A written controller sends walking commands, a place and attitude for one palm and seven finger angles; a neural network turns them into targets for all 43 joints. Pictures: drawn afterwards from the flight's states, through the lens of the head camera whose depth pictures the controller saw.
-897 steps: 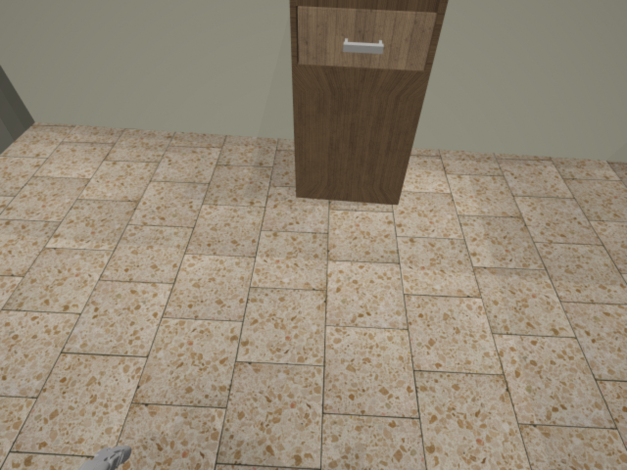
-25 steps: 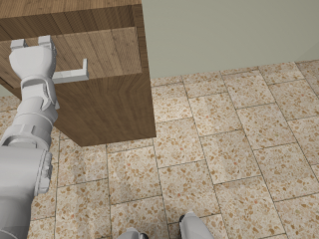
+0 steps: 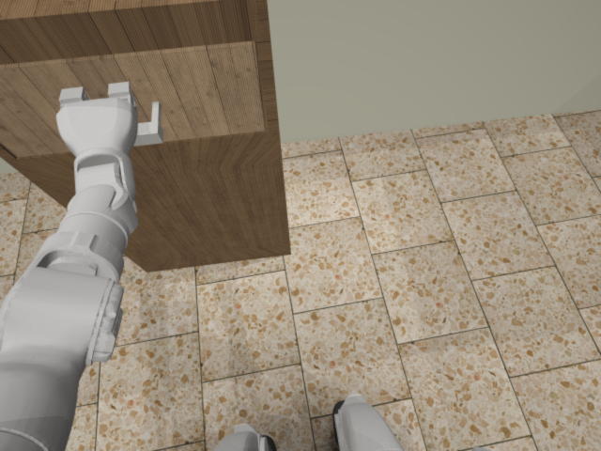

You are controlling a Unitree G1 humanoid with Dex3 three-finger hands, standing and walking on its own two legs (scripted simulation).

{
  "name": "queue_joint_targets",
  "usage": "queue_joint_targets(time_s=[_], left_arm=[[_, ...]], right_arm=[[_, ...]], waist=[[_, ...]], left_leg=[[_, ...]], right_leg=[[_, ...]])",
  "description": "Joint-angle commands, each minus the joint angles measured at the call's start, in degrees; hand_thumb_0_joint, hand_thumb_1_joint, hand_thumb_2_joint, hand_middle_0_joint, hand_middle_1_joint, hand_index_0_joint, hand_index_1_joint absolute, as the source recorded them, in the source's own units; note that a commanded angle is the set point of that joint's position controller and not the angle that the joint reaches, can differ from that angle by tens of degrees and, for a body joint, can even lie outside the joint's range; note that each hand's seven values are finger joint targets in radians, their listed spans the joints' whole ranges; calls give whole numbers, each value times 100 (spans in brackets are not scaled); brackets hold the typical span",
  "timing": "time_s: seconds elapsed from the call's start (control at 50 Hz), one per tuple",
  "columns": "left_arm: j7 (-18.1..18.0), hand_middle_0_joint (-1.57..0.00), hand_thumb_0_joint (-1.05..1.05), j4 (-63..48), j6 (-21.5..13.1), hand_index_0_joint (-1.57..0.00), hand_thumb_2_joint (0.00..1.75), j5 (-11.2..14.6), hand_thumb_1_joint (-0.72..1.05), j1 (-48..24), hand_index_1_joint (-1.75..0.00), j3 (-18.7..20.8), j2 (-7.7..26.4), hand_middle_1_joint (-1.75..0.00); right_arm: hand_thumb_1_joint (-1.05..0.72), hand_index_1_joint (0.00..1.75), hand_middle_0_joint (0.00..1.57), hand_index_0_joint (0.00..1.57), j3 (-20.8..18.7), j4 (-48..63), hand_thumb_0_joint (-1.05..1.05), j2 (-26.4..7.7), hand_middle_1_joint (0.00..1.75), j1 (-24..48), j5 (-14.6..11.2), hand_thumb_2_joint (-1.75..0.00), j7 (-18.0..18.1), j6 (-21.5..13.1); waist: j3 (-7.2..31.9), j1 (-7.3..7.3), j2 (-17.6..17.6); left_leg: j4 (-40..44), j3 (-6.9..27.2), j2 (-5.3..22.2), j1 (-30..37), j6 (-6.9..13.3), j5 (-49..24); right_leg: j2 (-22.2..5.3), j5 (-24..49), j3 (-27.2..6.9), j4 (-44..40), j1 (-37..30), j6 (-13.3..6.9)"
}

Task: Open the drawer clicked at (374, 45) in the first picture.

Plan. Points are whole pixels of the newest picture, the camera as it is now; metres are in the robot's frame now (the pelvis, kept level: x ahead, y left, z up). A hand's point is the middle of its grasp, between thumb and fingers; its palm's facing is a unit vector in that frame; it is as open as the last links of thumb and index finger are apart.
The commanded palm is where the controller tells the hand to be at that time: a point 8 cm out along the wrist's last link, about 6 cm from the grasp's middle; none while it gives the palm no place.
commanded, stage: lower the fingers behind the handle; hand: left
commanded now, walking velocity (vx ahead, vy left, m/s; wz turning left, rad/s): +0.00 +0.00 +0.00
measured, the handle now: (118, 124) +0.60 +0.22 +0.01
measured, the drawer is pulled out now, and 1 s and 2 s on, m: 0.00 0.00 0.00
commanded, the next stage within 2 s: close the thumb around the handle in 1.32 s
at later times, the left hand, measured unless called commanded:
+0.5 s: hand (128, 156) +0.53 +0.20 +0.02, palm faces +0.04 +0.01 -1.00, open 13.8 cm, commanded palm +0.51 +0.20 +0.06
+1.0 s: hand (129, 168) +0.53 +0.21 -0.01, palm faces -0.06 +0.02 -1.00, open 14.2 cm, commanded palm +0.51 +0.20 +0.03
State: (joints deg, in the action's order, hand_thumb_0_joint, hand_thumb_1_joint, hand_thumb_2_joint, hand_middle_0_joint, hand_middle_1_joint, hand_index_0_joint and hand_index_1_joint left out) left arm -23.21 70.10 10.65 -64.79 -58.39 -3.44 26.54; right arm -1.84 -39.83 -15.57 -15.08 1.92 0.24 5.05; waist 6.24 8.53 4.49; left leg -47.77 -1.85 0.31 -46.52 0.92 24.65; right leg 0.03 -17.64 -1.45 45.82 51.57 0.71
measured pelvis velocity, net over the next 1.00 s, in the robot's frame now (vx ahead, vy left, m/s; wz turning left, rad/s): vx -0.02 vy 0.00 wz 0.01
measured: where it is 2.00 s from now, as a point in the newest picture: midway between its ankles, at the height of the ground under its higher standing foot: outside the picture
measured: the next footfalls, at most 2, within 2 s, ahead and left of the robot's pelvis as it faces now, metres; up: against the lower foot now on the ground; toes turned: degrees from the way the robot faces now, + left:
none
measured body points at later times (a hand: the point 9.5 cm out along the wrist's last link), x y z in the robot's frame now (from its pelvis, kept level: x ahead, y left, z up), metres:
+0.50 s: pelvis +0.00 +0.00 -0.01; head +0.14 -0.01 +0.42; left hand +0.52 +0.19 +0.07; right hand -0.01 -0.29 -0.14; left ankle -0.03 +0.11 -0.69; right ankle +0.03 -0.13 -0.69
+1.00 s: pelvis -0.02 +0.00 -0.04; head +0.15 +0.01 +0.38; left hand +0.53 +0.21 +0.04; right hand -0.05 -0.27 -0.15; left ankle -0.03 +0.11 -0.69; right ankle +0.03 -0.13 -0.69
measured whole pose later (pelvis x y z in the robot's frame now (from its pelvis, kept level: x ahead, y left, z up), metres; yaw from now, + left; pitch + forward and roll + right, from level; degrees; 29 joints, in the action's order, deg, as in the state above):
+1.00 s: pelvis -0.02 +0.00 -0.04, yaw +1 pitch +29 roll -2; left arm -18.6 67.5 -2.8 -64.3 -60.4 -3.5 32.0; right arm -2.3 -42.0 -15.4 -22.2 2.5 0.9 1.9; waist 8.8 10.1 3.3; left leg -61.0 -0.1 0.5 -60.7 1.2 29.0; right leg 0.1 -21.0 0.2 56.6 64.3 0.8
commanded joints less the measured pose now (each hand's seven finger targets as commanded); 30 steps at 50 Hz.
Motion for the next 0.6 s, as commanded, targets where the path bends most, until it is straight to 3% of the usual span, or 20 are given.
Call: queue_joint_targets(time_s=[0.0,0.02,0.04,0.06,0.1,0.14,0.16,0.18,0.24,0.28,0.3,0.38,0.4,0.44,0.46,0.5,0.54,0.56,0.58], left_arm=[[819,-30,0,-1897,-200,-30,30,594,-50,-3180,-120,192,1628,-120],[1062,-30,0,-2222,-558,-30,30,661,-50,-3190,-120,241,1714,-120],[1197,-30,0,-2480,-913,-30,30,652,-50,-3184,-120,105,1592,-120],[1272,-30,0,-2012,-1074,-30,30,536,-50,-2505,-120,5,1353,-120],[1393,-30,0,-1268,-1369,-30,30,356,-50,-1592,-120,-21,1179,-120],[1315,-30,0,-1038,-1655,-30,30,246,-50,-1369,-120,120,1282,-120],[1217,-30,0,-1123,-1779,-30,30,252,-50,-1355,-120,127,1247,-120],[1114,-30,0,-1227,-1863,-30,30,261,-50,-1242,-120,441,1578,-120],[706,-30,0,-1464,-1951,-30,30,234,-50,-1181,-120,688,1716,-120],[341,-30,0,-1702,-1921,-30,30,149,-50,-1370,-120,843,1907,-120],[150,-30,0,-1817,-1895,-30,30,64,-50,-1619,-120,769,1810,-120],[-328,-30,0,-1185,-1185,-30,30,-25,-50,-1806,-120,736,1858,-120],[-353,-30,0,-1103,-1024,-30,30,-45,-50,-1966,-120,547,1698,-120],[-319,-30,0,-1026,-762,-30,30,-21,-50,-2454,-120,449,1689,-120],[-267,-30,0,-769,-608,-30,30,-43,-50,-2343,-120,411,1728,-120],[-82,-30,0,-513,-376,-30,30,0,-50,-2481,-120,156,1517,-120],[190,-30,0,-459,-373,-30,30,95,-50,-2498,-120,280,1738,-120],[361,-30,0,-295,-383,-30,30,133,-50,-2354,-120,141,1616,-120],[519,-30,0,-368,-460,-30,30,182,-50,-2301,-120,212,1715,-120]], right_arm=[[-90,30,20,20,-424,321,0,-928,30,-1234,-113,-90,305,-50],[-90,30,20,20,-453,302,0,-919,30,-1303,-102,-90,391,-112],[-90,30,20,20,-454,242,0,-886,30,-1388,-64,-90,448,-180],[-90,30,20,20,-455,99,0,-843,30,-1474,-37,-90,466,-216],[-90,30,20,20,-374,-90,0,-876,30,-1511,-39,-90,466,-191],[-90,30,20,20,-354,-92,0,-904,30,-1540,-49,-90,413,-148],[-90,30,20,20,-357,-51,0,-882,30,-1543,-21,-90,399,-175],[-90,30,20,20,-366,-33,0,-892,30,-1585,-8,-90,351,-169],[-90,30,20,20,-415,45,0,-845,30,-1592,56,-90,234,-197],[-90,30,20,20,-430,69,0,-873,30,-1585,84,-90,179,-218],[-90,30,20,20,-456,51,0,-860,30,-1554,112,-90,160,-256],[-90,30,20,20,-462,-99,0,-987,30,-1609,80,-90,46,-256],[-90,30,20,20,-460,-103,0,-985,30,-1557,72,-90,46,-257],[-90,30,20,20,-459,-156,0,-1012,30,-1594,51,-90,32,-242],[-90,30,20,20,-428,-171,0,-1024,30,-1603,33,-90,44,-215],[-90,30,20,20,-383,-145,0,-1021,30,-1552,-3,-90,74,-190],[-90,30,20,20,-345,-116,0,-1064,30,-1561,-11,-90,113,-172],[-90,30,20,20,-304,-77,0,-1039,30,-1535,-18,-90,146,-173],[-90,30,20,20,-297,-39,0,-1044,30,-1557,-29,-90,174,-174]], waist=[[4186,344,-727],[4217,362,-707],[4147,382,-499],[3793,267,-305],[2316,237,-554],[1802,144,-563],[1843,99,-440],[2071,-53,-288],[2454,-185,-1],[2733,-177,122],[2840,-94,121],[2765,52,-139],[2816,129,-51],[3012,256,54],[2964,228,26],[2756,356,-60],[2915,362,-246],[2749,374,-234],[2732,369,-273]], left_leg=[[483,52,-225,1659,197,-2650],[494,78,-238,1741,231,-2608],[489,153,-229,1943,223,-2734],[458,162,-211,1941,219,-2855],[408,179,-146,1389,190,-2447],[428,146,-162,967,157,-2047],[385,99,-169,862,153,-1971],[306,85,-186,805,139,-2077],[116,29,-194,750,114,-2481],[-14,60,-185,701,97,-2556],[-78,80,-164,736,97,-2639],[-60,97,-167,586,84,-2299],[-45,74,-179,637,87,-2253],[-47,84,-169,813,96,-2268],[-2,99,-180,814,88,-2211],[58,91,-179,764,117,-1977],[38,103,-185,722,149,-1944],[66,102,-191,615,157,-1792],[57,90,-175,583,167,-1738]], right_leg=[[160,2973,89,-556,-3614,-9],[148,2994,54,-596,-3651,1],[141,2928,74,-602,-3397,-23],[158,2753,128,-583,-3055,-63],[191,2150,211,-632,-2191,-105],[218,1748,229,-576,-1873,-186],[209,1682,225,-506,-1828,-194],[221,1762,205,-364,-1888,-237],[225,2084,201,-108,-1914,-268],[231,2097,208,35,-1849,-260],[227,2136,226,84,-1777,-248],[247,1789,290,55,-1623,-215],[239,1747,291,18,-1607,-206],[243,1729,286,-19,-1569,-198],[232,1657,300,-53,-1603,-192],[242,1519,300,-152,-1555,-168],[238,1605,259,-139,-1733,-156],[226,1530,263,-158,-1725,-150],[217,1527,253,-146,-1750,-136]])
